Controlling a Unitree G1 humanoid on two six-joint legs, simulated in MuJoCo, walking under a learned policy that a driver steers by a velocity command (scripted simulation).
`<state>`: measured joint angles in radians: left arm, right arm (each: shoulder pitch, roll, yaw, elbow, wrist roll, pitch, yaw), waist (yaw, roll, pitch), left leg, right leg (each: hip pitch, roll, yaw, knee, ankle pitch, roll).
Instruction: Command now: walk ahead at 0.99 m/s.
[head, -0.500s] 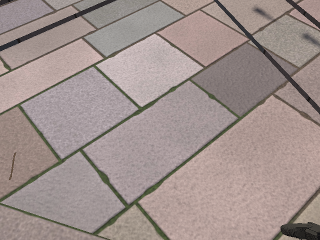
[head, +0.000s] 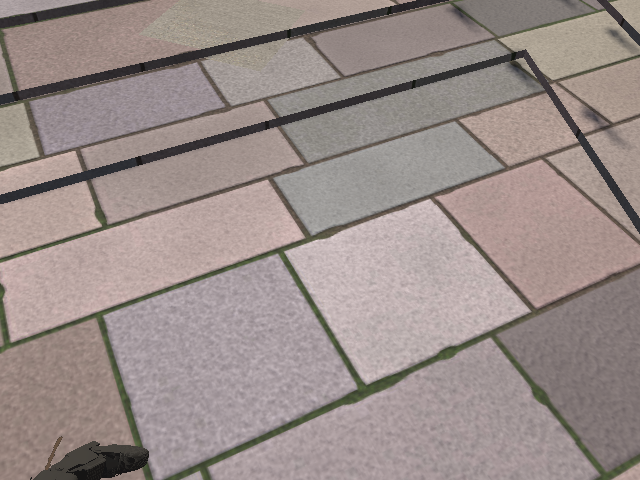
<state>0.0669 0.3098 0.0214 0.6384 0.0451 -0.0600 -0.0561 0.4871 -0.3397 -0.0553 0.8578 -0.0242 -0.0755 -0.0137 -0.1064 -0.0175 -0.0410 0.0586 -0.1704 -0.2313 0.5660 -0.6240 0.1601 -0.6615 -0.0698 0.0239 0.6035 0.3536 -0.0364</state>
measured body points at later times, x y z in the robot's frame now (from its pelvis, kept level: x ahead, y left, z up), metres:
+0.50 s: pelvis +0.51 -0.10 -0.14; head +0.54 -0.10 +0.31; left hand +0.48 +0.18 -0.27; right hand +0.73 -0.37 -0.17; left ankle +0.69 -0.02 -0.85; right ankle +0.26 -0.14 -0.81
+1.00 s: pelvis +0.91 -0.33 -0.15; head +0.93 -0.35 +0.30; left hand +1.21 -0.25 -0.25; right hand +0.76 -0.55 -0.27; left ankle +0.87 -0.09 -0.70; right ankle +0.95 -0.38 -0.85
